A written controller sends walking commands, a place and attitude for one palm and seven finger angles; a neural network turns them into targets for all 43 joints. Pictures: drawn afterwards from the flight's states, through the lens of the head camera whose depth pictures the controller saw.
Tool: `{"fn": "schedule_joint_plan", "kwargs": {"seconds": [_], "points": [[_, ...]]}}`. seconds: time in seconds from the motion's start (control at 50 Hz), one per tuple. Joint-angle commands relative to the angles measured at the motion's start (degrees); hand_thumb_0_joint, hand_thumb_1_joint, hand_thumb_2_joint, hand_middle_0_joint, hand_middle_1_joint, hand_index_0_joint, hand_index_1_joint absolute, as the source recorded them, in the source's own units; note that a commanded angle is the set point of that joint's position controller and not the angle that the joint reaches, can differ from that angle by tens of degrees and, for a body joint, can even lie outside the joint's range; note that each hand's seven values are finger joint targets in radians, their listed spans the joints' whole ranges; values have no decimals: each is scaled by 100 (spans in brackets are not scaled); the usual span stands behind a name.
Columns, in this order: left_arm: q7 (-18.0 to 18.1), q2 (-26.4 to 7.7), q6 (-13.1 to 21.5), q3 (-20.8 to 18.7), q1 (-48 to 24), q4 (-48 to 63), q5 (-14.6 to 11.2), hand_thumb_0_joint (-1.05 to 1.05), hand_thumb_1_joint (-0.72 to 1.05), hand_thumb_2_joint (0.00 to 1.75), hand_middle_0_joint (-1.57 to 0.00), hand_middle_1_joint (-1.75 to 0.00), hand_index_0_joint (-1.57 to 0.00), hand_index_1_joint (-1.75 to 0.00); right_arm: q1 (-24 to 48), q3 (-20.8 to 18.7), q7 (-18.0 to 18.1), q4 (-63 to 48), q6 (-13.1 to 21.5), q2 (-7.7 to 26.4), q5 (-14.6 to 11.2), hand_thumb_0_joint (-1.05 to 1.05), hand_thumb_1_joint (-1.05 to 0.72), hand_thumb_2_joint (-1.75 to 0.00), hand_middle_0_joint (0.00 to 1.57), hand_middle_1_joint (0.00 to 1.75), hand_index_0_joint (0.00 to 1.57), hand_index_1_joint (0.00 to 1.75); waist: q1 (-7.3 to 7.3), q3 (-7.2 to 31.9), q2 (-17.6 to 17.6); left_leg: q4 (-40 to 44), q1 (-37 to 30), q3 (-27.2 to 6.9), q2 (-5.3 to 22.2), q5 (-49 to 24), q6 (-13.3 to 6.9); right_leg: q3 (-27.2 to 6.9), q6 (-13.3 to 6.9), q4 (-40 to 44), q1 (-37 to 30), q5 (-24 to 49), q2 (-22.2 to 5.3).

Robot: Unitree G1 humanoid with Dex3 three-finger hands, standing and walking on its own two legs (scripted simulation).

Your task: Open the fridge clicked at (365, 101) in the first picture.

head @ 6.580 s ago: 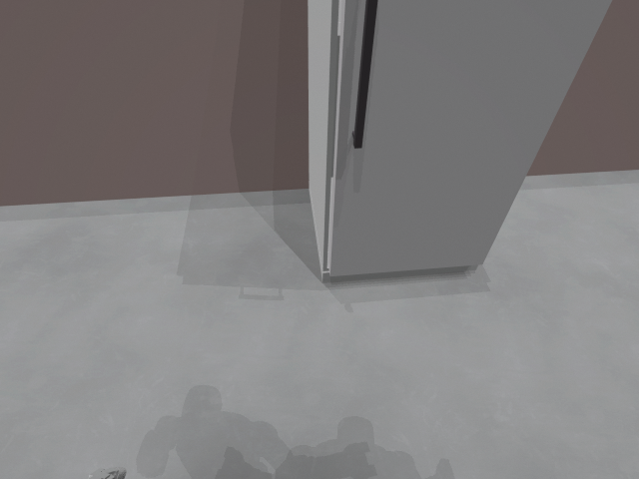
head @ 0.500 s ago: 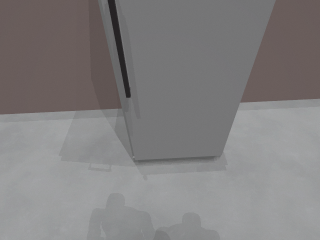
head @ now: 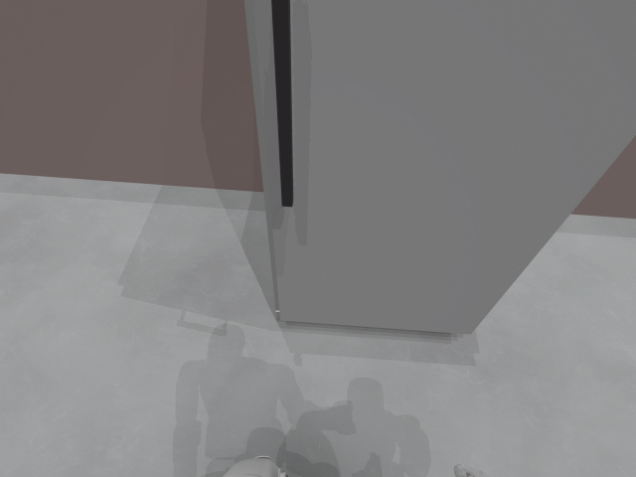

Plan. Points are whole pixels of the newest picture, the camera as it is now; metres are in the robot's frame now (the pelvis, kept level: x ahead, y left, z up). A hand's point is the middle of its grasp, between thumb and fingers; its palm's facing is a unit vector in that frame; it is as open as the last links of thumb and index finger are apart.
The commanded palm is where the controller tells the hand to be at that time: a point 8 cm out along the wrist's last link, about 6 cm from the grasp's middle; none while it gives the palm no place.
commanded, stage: take the last steps up to it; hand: left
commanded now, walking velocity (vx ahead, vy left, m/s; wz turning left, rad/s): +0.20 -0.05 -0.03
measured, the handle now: (285, 80) +0.59 +0.12 +0.18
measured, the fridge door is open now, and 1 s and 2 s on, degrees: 0 0 0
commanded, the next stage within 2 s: come to a stop and stand still in 0.16 s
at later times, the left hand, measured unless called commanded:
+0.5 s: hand (234, 409) +0.22 +0.15 -0.15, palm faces -0.03 -0.97 -0.23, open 7.4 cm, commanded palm none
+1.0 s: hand out of the picture +0.10 +0.21 -0.15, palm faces +0.09 -0.98 -0.19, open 7.4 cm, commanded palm none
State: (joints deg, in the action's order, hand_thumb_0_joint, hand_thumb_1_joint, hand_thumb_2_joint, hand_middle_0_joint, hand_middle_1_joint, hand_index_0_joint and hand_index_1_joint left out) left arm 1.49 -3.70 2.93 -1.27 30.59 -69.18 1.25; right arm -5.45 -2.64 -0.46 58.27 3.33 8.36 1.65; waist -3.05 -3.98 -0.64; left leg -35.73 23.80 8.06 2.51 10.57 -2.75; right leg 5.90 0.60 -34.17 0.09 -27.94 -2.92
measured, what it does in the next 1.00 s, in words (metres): steps on the spot: right foot, then left foot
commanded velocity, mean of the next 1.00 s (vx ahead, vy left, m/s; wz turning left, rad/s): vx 0.00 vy -0.02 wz -0.01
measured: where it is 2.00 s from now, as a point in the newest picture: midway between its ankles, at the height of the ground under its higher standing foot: outside the picture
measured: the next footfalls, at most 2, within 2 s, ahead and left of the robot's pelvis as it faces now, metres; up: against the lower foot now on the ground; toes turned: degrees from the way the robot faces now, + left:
right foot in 0.46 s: +0.23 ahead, -0.14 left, +0.00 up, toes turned -7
left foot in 0.84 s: +0.11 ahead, +0.07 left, +0.00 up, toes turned +4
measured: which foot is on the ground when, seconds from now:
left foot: down 0.00-0.48, up 0.50-0.82, down 0.84-1.00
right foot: down 0.00-0.00, up 0.02-0.44, down 0.46-0.86, up 0.88-1.00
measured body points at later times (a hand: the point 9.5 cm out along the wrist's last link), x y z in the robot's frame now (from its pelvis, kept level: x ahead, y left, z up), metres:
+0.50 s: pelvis +0.13 -0.03 +0.01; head +0.14 -0.04 +0.46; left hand +0.22 +0.20 -0.13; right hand +0.08 -0.23 -0.16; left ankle +0.08 +0.09 -0.71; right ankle +0.19 -0.14 -0.72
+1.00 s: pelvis +0.07 +0.02 +0.03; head +0.05 +0.04 +0.48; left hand +0.09 +0.27 -0.14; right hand +0.09 -0.21 -0.12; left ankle +0.05 +0.13 -0.72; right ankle +0.10 -0.12 -0.67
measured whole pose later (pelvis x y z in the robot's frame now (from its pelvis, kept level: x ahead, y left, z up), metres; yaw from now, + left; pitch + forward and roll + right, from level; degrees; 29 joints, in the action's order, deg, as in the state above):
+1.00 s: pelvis +0.07 +0.02 +0.03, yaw +0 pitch -1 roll -1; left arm 0.8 -11.8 -3.5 -4.1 15.2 -60.6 1.8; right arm -18.2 -1.1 1.6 59.9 -0.2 7.5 1.7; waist -0.4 2.4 -2.0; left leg -24.6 8.5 1.9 0.9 15.4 -0.9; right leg -0.7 2.1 -50.2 25.7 -16.8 -0.9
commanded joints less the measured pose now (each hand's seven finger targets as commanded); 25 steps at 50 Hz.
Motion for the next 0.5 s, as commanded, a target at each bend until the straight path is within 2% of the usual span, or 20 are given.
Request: {"fn": "schedule_joint_plan", "kwargs": {"seconds": [0.0,0.02,0.04,0.06,0.08,0.1,0.12,0.14,0.18,0.2,0.24,0.3,0.34,0.38,0.4,0.42,0.44,0.46,0.48], "points": [[19,-728,59,-120,-155,606,-98,0,90,90,-20,-30,-20,-30,-2154,-317,208,357,-53,1355,-92,0,-90,-90,20,30,20,30,828,1178,663,1806,-3059,-2932,2431,-1153,-1164,-525,-253,-4156,3088,-300,-49],[-8,-583,36,-129,-523,644,-60,0,90,90,-20,-30,-20,-30,-1695,-261,221,256,-4,1063,-78,0,-90,-90,20,30,20,30,743,500,513,2019,-2219,-2615,2222,-993,-1012,-533,-205,-4210,3286,194,-249],[-53,-561,-5,-174,-625,608,-13,0,90,90,-20,-30,-20,-30,-1325,-153,217,176,33,725,-59,0,-90,-90,20,30,20,30,549,3,396,2188,-1548,-2160,1976,-956,-813,-606,-154,-4072,3182,602,-418],[-87,-491,-65,-186,-537,581,21,0,90,90,-20,-30,-20,-30,-1206,-75,206,145,78,522,-59,0,-90,-90,20,30,20,30,389,-168,404,2292,-1077,-1689,1720,-1108,-640,-597,-114,-3852,2925,847,-477],[-100,-413,-120,-185,-413,565,37,0,90,90,-20,-30,-20,-30,-1176,-33,203,151,116,421,-68,0,-90,-90,20,30,20,30,269,-150,501,2339,-854,-1348,1523,-1333,-527,-557,-72,-3668,2722,1000,-464],[-104,-399,-151,-192,-305,533,35,0,90,90,-20,-30,-20,-30,-1140,-18,209,197,151,364,-82,0,-90,-90,20,30,20,30,162,-19,619,2312,-850,-1069,1387,-1568,-458,-520,-38,-3490,2575,1144,-446],[-102,-410,-207,-205,-249,556,34,0,90,90,-20,-30,-20,-30,-1142,-4,203,180,153,359,-91,0,-90,-90,20,30,20,30,116,31,690,2379,-763,-902,1333,-1513,-455,-500,-4,-3376,2537,1262,-435],[-100,-402,-247,-235,-251,606,49,0,90,90,-20,-30,-20,-30,-1159,-53,206,99,157,274,-72,0,-90,-90,20,30,20,30,95,71,657,2428,-820,-784,1275,-1521,-466,-491,30,-3274,2661,1449,-421],[-122,-500,-293,-251,-540,736,58,0,90,90,-20,-30,-20,-30,-1219,-47,206,70,143,385,-77,0,-90,-90,20,30,20,30,131,-40,618,2510,-992,-751,1280,-1484,-507,-502,84,-3066,2979,1671,-441],[-128,-569,-295,-258,-742,829,46,0,90,90,-20,-30,-20,-30,-1279,-54,213,81,152,389,-79,0,-90,-90,20,30,20,30,135,-79,559,2510,-1114,-838,1329,-1701,-531,-543,107,-2872,3123,1735,-474],[-135,-635,-320,-254,-1066,962,40,0,90,90,-20,-30,-20,-30,-1363,-56,214,99,128,483,-66,0,-90,-90,20,30,20,30,172,-166,586,2456,-1305,-725,1337,-2000,-574,-505,143,-2482,3222,1787,-479],[-76,-663,-343,-169,-1474,1114,-1,0,90,90,-20,-30,-20,-30,-1347,-12,241,108,59,520,-33,0,-90,-90,20,30,20,30,218,-259,619,2025,-1251,-491,1267,-3544,-535,-327,139,-1290,2636,1715,-361],[-35,-671,-353,-138,-1587,1152,-15,0,90,90,-20,-30,-20,-30,-1349,-30,269,168,-28,632,-12,0,-90,-90,20,30,20,30,275,-121,747,1671,-1407,-512,1298,-3748,-488,-203,101,-644,2158,1516,-206],[-6,-780,-342,-147,-1472,1147,-10,0,90,90,-20,-30,-20,-30,-1356,-77,282,234,-133,671,-32,0,-90,-90,20,30,20,30,227,7,668,1278,-1461,-535,1237,-3193,-371,-177,67,81,1666,1758,-151],[4,-920,-297,-168,-1300,1131,-3,0,90,90,-20,-30,-20,-30,-1394,-72,274,262,-161,635,-53,0,-90,-90,20,30,20,30,120,75,500,960,-1389,-521,1057,-2721,-198,-202,76,686,1307,2359,-177],[30,-1172,-235,-220,-1126,1101,22,0,90,90,-20,-30,-20,-30,-1501,-80,257,274,-182,514,-85,0,-90,-90,20,30,20,30,91,302,100,568,-1168,-379,725,-1793,48,-530,15,877,824,4032,-443],[71,-1511,-188,-264,-1110,1114,38,0,90,90,-20,-30,-20,-30,-1751,-91,230,249,-225,335,-134,0,-90,-90,20,30,20,30,197,654,-522,-38,-579,-242,274,-142,272,-1449,-417,543,224,6145,-1274],[68,-1716,-180,-286,-1050,1100,-3,0,90,90,-20,-30,-20,-30,-1880,-104,233,239,-309,260,-175,0,-90,-90,20,30,20,30,224,877,-811,-714,-451,-157,-86,1964,406,-1677,-1023,672,125,7410,-2001],[83,-1722,-193,-306,-1067,1150,-7,0,90,90,-20,-30,-20,-30,-1783,-130,264,215,-385,241,-174,0,-90,-90,20,30,20,30,148,965,-682,-1558,-481,-378,-134,2553,392,-1650,-1356,856,283,7397,-2185]]}}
